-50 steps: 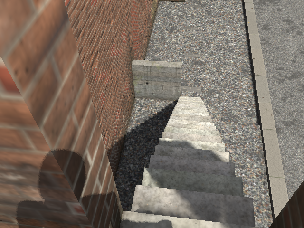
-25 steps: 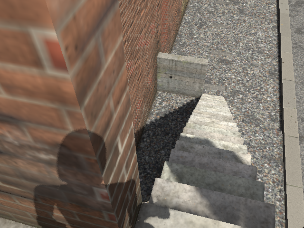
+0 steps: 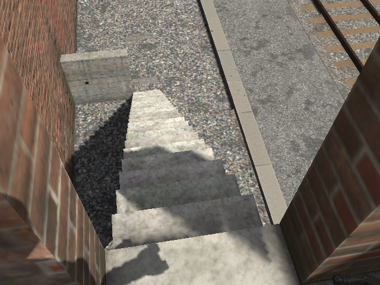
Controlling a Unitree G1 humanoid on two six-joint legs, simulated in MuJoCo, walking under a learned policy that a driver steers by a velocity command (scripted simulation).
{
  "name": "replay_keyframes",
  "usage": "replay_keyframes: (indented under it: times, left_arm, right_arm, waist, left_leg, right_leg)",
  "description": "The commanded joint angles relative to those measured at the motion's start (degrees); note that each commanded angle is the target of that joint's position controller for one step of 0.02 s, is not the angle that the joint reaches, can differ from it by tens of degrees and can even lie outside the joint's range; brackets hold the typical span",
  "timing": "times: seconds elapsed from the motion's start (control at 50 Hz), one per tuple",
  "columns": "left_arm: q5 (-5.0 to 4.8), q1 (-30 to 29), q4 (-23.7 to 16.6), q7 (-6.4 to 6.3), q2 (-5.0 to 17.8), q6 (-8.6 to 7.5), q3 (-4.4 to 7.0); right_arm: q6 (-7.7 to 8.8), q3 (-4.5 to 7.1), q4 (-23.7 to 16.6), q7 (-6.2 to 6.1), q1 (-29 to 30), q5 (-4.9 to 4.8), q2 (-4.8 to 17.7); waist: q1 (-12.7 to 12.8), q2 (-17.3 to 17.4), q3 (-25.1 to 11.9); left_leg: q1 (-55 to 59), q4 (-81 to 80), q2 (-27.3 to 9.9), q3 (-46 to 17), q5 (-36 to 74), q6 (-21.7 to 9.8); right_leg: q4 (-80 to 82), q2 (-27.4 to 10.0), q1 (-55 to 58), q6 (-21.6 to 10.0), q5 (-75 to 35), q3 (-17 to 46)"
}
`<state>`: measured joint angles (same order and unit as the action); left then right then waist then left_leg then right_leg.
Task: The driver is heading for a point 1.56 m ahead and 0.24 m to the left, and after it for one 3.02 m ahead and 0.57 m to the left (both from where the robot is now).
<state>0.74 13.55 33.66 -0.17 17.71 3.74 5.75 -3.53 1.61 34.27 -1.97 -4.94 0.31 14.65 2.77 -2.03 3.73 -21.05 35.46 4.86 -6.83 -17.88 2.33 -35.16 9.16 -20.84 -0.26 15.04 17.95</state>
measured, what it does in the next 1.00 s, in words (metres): walks backwards, turning left: left foot, then right foot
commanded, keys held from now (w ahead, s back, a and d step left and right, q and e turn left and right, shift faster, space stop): w+e+shift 0.14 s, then w+shift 0.12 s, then w+q+shift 0.10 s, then q+shift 0.64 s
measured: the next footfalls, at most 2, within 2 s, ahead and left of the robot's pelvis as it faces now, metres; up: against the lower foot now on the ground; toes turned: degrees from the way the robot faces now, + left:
left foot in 0.02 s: +0.07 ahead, +0.11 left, +0.00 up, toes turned -9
right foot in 0.56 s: -0.03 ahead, -0.13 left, +0.00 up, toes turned -5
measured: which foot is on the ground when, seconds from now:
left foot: up 0.00-0.00, down 0.02-0.54, up 0.56-1.00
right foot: down 0.00-0.00, up 0.02-0.54, down 0.56-1.00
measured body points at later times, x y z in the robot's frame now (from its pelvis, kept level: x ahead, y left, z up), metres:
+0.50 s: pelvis -0.04 +0.00 +0.01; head +0.00 -0.02 +0.45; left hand +0.16 +0.21 -0.09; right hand -0.08 -0.29 -0.13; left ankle +0.03 +0.12 -0.73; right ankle -0.09 -0.09 -0.70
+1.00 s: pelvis -0.08 -0.07 +0.00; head -0.05 -0.06 +0.45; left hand -0.04 +0.21 -0.11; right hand +0.16 -0.26 -0.10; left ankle -0.14 +0.03 -0.68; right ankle -0.07 -0.12 -0.73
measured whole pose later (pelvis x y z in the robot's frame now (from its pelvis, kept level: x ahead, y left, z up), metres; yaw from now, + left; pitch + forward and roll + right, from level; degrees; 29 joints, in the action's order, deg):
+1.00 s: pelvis -0.08 -0.07 +0.00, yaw +17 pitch +1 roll +0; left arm 3.2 12.6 37.4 -2.4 13.3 2.2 2.3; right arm -6.8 4.9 36.7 3.3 -6.2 0.4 14.1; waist 1.7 -0.2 3.9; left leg -25.2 56.6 -2.9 4.2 -28.7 2.2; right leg -32.1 -4.3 -14.1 -5.2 18.9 -21.6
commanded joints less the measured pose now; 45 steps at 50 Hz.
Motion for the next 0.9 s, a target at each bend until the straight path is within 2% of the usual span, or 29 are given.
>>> replay_keyframes:
  times: [0.02,0.04,0.06,0.08,0.1,0.12,0.14,0.22,0.26,0.3,0.34,0.36,0.38,0.4,0.42,0.44,0.46,0.48,0.52,0.54,0.56,0.58,0.6,0.62,0.66,0.76,0.8,0.82,0.9]
  left_arm:
    - [-0.30,-0.09,-3.52,0.43,3.29,-1.19,1.85]
    - [0.43,2.14,-3.79,0.19,2.75,-1.08,1.40]
    - [0.68,0.92,-2.60,0.45,5.13,-0.73,1.67]
    - [0.90,-0.92,-1.51,0.80,5.61,-0.46,1.92]
    - [0.75,-1.03,-0.80,1.28,5.49,-0.13,1.94]
    - [-0.90,-0.70,-0.65,2.03,6.39,0.16,1.74]
    - [-1.23,0.16,-0.25,2.48,6.35,0.54,1.54]
    - [-1.10,-2.16,-0.97,1.42,3.69,0.81,-0.15]
    - [-1.02,-3.86,-1.31,1.43,2.27,0.58,-1.34]
    - [-1.39,-4.36,-1.00,0.90,0.52,0.36,-2.51]
    - [-1.63,-0.97,1.41,-0.11,-1.38,0.11,-3.45]
    - [-1.07,1.40,2.88,-0.71,-3.14,-0.37,-4.25]
    - [2.34,1.64,1.34,4.53,1.03,2.05,-2.75]
    - [5.00,-4.59,0.32,5.42,2.47,2.76,-1.86]
    - [3.81,-4.18,0.24,5.86,3.39,2.65,-1.06]
    - [2.83,-2.92,0.34,5.66,1.71,2.37,-1.31]
    - [1.96,0.42,0.87,4.55,0.25,1.32,-1.70]
    - [1.81,3.16,2.12,3.33,-0.74,0.51,-2.40]
    - [0.88,6.43,4.04,1.77,-3.56,-0.18,-3.45]
    - [1.20,6.96,5.02,1.14,-1.80,-0.29,-3.07]
    - [1.32,5.66,3.81,0.61,2.68,-0.47,-2.39]
    - [1.70,-0.74,1.36,-0.21,5.35,-0.48,-2.51]
    - [2.11,-1.99,0.09,-0.88,2.35,-0.49,-3.07]
    - [2.02,-4.71,0.17,-1.71,-1.37,-0.59,-4.51]
    - [1.96,-7.61,-0.24,-2.89,-1.78,-1.38,-4.79]
    - [1.18,-0.39,1.61,-3.55,-0.88,-2.47,-3.95]
    - [1.82,2.30,2.03,-4.02,1.23,-2.25,-2.72]
    - [2.43,2.68,2.16,-3.86,1.24,-1.83,-2.65]
    - [2.48,2.10,1.29,-3.03,1.83,-2.14,-1.86]
  right_arm:
    - [0.83,3.45,-2.29,-1.08,-8.65,0.79,11.84]
    - [0.78,3.17,-3.81,-0.61,-5.35,1.49,13.13]
    - [0.89,2.41,-4.66,-0.16,-3.76,1.97,9.45]
    - [1.07,1.24,-4.97,-0.42,-1.38,1.69,5.28]
    - [1.14,0.72,-5.26,-0.77,0.51,1.69,4.10]
    - [0.60,0.99,-5.98,-1.02,2.35,1.75,5.43]
    - [0.44,1.11,-6.02,-1.24,1.75,1.59,5.91]
    - [0.68,1.63,-2.53,-1.74,-5.94,1.58,6.61]
    - [0.93,1.87,-2.26,-1.82,-4.90,2.21,7.32]
    - [0.72,2.20,-0.24,-1.22,-7.21,2.12,7.82]
    - [0.21,1.72,2.04,-0.27,-8.88,1.70,6.64]
    - [0.28,1.03,3.07,0.24,-9.26,1.06,5.26]
    - [-1.27,6.81,5.94,-3.64,-16.60,-1.64,15.10]
    - [-1.21,6.84,9.15,-4.63,-25.36,0.48,16.17]
    - [-0.52,6.92,9.10,-4.62,-23.13,2.47,16.19]
    - [0.40,7.99,8.36,-4.57,-20.28,3.21,17.88]
    - [1.42,7.95,7.41,-4.34,-15.84,3.11,16.68]
    - [1.66,7.19,7.02,-3.65,-11.13,2.59,13.90]
    - [0.35,6.76,5.85,-1.83,-3.26,1.54,11.91]
    - [0.11,6.18,6.20,-1.03,-4.89,0.93,9.66]
    - [0.10,5.12,6.30,-0.86,-8.91,1.72,5.58]
    - [-0.16,4.31,6.12,-1.78,-12.04,1.98,2.82]
    - [-0.91,4.64,9.02,-1.78,-15.97,2.12,5.09]
    - [-1.26,5.41,9.86,-1.55,-15.59,2.15,6.84]
    - [-1.54,5.54,11.63,-0.39,-17.65,1.51,7.24]
    - [-2.71,4.13,8.51,2.45,-12.49,1.62,5.37]
    - [-2.43,3.89,5.51,3.27,-8.26,1.97,5.43]
    - [-2.09,3.84,4.33,3.73,-7.31,1.34,4.51]
    - [-2.32,4.12,1.09,4.99,-4.79,0.61,3.75]
  waist:
    - [-3.16,10.20,-9.84]
    - [-2.03,18.15,-11.16]
    - [-2.09,15.04,-9.47]
    - [-1.64,9.88,-5.66]
    - [-0.59,8.37,-4.48]
    - [-0.03,9.61,-4.36]
    - [0.01,9.87,-5.53]
    - [-3.17,11.16,-5.13]
    - [-3.73,11.98,-6.35]
    - [-4.74,13.75,-7.22]
    - [-3.08,12.43,-7.46]
    - [-1.35,10.38,-6.94]
    - [-1.97,5.34,-8.05]
    - [-6.54,4.91,0.53]
    - [-5.25,5.17,4.64]
    - [-4.71,6.01,2.10]
    - [-2.35,5.60,-1.87]
    - [0.23,3.58,-5.34]
    - [2.70,7.41,-6.29]
    - [1.87,4.22,-6.14]
    - [0.19,-8.29,-6.28]
    - [-2.26,-14.81,-6.50]
    - [-2.72,-10.18,-6.83]
    - [-4.81,-2.87,-3.87]
    - [-7.03,0.01,-3.84]
    - [-3.08,-1.52,-4.03]
    - [-1.38,-1.76,-5.40]
    - [-0.83,-1.29,-5.54]
    - [-0.75,-2.54,-7.50]
  left_leg:
    - [22.64,-18.53,-16.62,-14.29,-0.61,-5.08]
    - [18.02,-21.15,-25.59,-25.64,4.46,-12.24]
    - [13.97,-19.06,-25.98,-24.07,9.31,-16.21]
    - [10.20,-17.35,-22.66,-16.32,13.15,-15.93]
    - [8.41,-16.37,-19.07,-9.62,17.01,-14.65]
    - [8.49,-14.89,-16.72,-5.45,24.25,-14.56]
    - [9.93,-13.77,-16.27,-2.30,29.39,-14.62]
    - [15.03,-14.54,-16.64,-0.61,26.38,-14.54]
    - [16.12,-13.72,-16.95,-0.44,23.58,-14.84]
    - [15.41,-13.37,-16.66,-1.58,22.54,-15.44]
    - [12.66,-11.77,-15.86,-2.67,24.64,-14.98]
    - [7.89,-10.62,-14.15,-2.07,22.20,-12.48]
    - [7.90,-22.83,-21.57,-14.54,-26.17,-10.51]
    - [4.76,-23.26,-26.16,-28.67,-26.29,-12.58]
    - [7.82,-25.72,-29.35,-32.31,-3.84,-13.60]
    - [10.86,-22.17,-30.92,-35.23,7.25,-17.74]
    - [8.53,-20.01,-29.26,-29.70,13.35,-18.16]
    - [3.82,-19.65,-24.54,-22.31,8.79,-14.91]
    - [-5.91,-15.66,-12.51,-7.62,3.88,-9.12]
    - [-11.24,-9.28,-6.31,-1.68,-1.79,-6.23]
    - [-16.25,6.13,0.51,4.59,-10.83,-4.46]
    - [-17.87,18.93,1.14,7.52,-18.53,-2.38]
    - [-14.38,28.31,-3.52,5.65,-18.03,-1.36]
    - [-13.59,32.99,-4.14,5.14,-14.03,-0.88]
    - [-13.06,35.01,-5.56,7.04,-8.14,0.72]
    - [-16.52,30.59,-6.90,8.39,-6.08,1.90]
    - [-17.52,28.41,-7.58,7.65,-7.57,1.76]
    - [-17.86,28.02,-7.03,7.68,-9.50,1.44]
    - [-14.51,25.49,-7.62,8.88,-12.13,0.45]
  right_leg:
    - [-7.46,-0.66,-10.77,0.24,15.03,2.28]
    - [-20.48,3.27,-15.14,1.46,22.46,-7.59]
    - [-30.90,-0.89,-14.52,1.42,21.22,-10.39]
    - [-36.69,-2.63,-14.90,1.29,16.34,-11.16]
    - [-39.64,-3.24,-14.12,1.62,12.64,-12.06]
    - [-42.63,-3.49,-13.08,2.36,9.55,-13.36]
    - [-43.76,-3.40,-12.90,3.04,8.49,-14.60]
    - [-30.35,-4.16,-11.15,2.98,11.45,-16.86]
    - [-19.22,-4.70,-6.37,1.82,13.52,-17.01]
    - [-8.11,-4.44,0.03,0.39,18.01,-17.34]
    - [5.86,-4.43,8.30,-1.06,9.26,-19.12]
    - [17.91,-5.45,16.01,-1.57,-1.51,-18.84]
    - [6.34,-3.41,11.91,-5.91,8.57,-28.06]
    - [4.43,-6.51,3.41,-7.17,10.80,-18.70]
    - [-6.16,-5.62,-7.05,-6.18,11.30,-17.88]
    - [-14.43,-7.77,-11.59,-5.29,12.36,-13.27]
    - [-17.31,-10.38,-8.48,-4.91,9.86,-9.70]
    - [-10.74,-11.68,-1.22,-5.07,9.76,-9.11]
    - [9.06,-6.92,16.00,-5.25,4.09,-16.55]
    - [16.39,-6.09,22.65,-4.89,0.81,-19.14]
    - [23.10,-19.50,22.76,-6.48,7.60,-5.16]
    - [23.57,-28.88,12.37,-12.66,2.75,0.36]
    - [23.36,-29.11,7.24,-15.82,0.35,-0.46]
    - [22.45,-25.57,4.57,-14.69,-5.20,-5.10]
    - [19.56,-21.16,8.32,-12.51,-14.44,-13.45]
    - [16.38,-24.91,18.96,-13.94,-22.73,-15.89]
    - [15.88,-27.65,23.44,-13.14,-27.34,-16.11]
    - [13.81,-28.25,25.55,-13.03,-33.30,-17.05]
    - [11.62,-30.72,23.55,-13.91,-36.19,-20.32]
